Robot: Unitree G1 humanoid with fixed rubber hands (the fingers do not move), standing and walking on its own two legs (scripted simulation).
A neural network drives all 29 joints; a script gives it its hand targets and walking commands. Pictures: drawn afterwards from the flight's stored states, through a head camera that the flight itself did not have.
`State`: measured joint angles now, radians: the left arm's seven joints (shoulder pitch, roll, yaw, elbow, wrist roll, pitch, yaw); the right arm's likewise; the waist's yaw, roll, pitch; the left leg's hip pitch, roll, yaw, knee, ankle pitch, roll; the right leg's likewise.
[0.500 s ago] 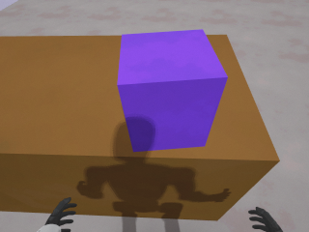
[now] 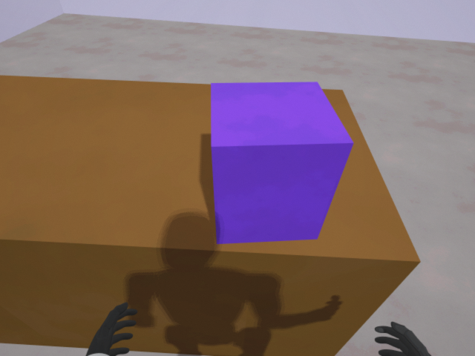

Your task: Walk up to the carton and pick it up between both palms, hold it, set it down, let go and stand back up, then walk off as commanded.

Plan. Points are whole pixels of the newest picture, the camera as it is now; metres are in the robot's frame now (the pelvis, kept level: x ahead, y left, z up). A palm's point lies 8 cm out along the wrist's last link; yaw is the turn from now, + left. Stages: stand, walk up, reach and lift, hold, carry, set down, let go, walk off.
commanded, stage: reach and lift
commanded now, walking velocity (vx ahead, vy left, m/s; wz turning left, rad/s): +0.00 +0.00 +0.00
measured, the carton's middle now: (266, 164) +0.47 -0.04 +0.10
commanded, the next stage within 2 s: none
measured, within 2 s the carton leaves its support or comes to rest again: neither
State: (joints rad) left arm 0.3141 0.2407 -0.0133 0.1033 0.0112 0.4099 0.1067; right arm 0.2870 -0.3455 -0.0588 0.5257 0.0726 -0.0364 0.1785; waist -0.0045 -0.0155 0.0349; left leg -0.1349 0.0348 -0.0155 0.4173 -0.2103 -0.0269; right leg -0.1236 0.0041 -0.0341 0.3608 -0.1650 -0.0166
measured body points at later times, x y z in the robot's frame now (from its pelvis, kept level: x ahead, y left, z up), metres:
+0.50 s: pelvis +0.00 -0.01 +0.00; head -0.01 -0.01 +0.45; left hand +0.20 +0.20 +0.02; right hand +0.19 -0.26 +0.01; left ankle +0.02 +0.13 -0.74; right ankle +0.03 -0.12 -0.74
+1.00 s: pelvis +0.01 -0.01 +0.00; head +0.00 -0.01 +0.45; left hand +0.22 +0.15 +0.10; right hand +0.21 -0.26 +0.06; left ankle +0.02 +0.13 -0.74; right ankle +0.03 -0.12 -0.74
